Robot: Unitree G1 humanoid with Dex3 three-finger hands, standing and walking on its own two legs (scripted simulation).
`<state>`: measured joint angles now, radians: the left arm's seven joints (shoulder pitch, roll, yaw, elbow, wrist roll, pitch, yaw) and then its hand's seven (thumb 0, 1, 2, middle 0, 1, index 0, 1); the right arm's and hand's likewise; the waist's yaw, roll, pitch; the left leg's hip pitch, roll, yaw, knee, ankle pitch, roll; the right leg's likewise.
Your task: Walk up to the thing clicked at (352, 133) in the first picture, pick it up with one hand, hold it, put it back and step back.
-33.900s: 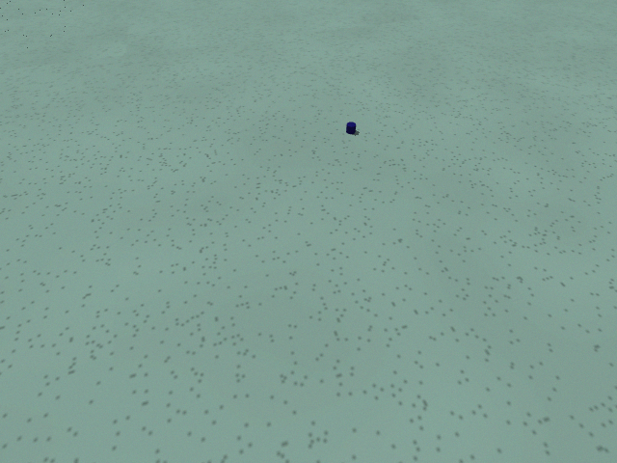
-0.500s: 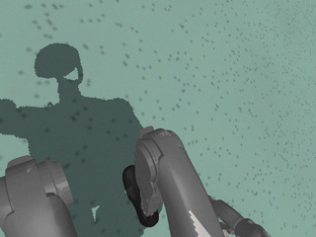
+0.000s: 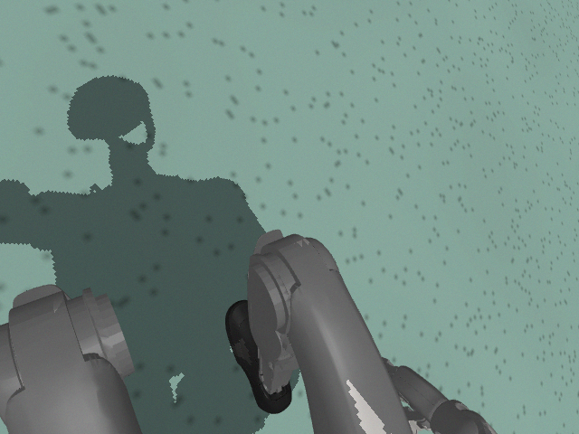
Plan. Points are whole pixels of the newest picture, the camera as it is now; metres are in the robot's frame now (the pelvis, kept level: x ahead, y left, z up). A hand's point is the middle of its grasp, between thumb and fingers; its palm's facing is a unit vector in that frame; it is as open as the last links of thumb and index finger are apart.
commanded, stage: withdraw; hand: left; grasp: from above
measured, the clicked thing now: out of the picture +0.41 +0.38 -0.27
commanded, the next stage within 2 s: home in 0.98 s
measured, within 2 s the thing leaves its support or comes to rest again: neither
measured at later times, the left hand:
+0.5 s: hand out of the picture +0.41 +0.41 -0.11, palm faces -0.34 -0.08 -0.94, open 14.0 cm
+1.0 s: hand out of the picture +0.40 +0.38 -0.13, palm faces -0.44 -0.12 -0.89, open 14.0 cm
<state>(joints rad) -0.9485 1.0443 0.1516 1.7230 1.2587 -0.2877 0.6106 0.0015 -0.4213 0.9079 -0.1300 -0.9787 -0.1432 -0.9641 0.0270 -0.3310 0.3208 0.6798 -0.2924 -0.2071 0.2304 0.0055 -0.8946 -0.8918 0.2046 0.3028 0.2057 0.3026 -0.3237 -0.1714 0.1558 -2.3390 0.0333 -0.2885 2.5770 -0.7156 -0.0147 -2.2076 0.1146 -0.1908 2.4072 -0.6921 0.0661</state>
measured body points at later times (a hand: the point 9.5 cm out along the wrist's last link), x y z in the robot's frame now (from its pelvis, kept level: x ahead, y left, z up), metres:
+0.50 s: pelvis +0.00 +0.00 +0.02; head +0.21 +0.11 +0.41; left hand +0.43 +0.41 -0.06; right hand +0.13 -0.24 -0.08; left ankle +0.06 +0.13 -0.26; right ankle +0.11 -0.12 -0.26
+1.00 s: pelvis -0.01 -0.01 +0.03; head +0.21 +0.11 +0.40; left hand +0.42 +0.38 -0.08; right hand +0.08 -0.28 -0.06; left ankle +0.06 +0.13 -0.26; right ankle +0.11 -0.12 -0.26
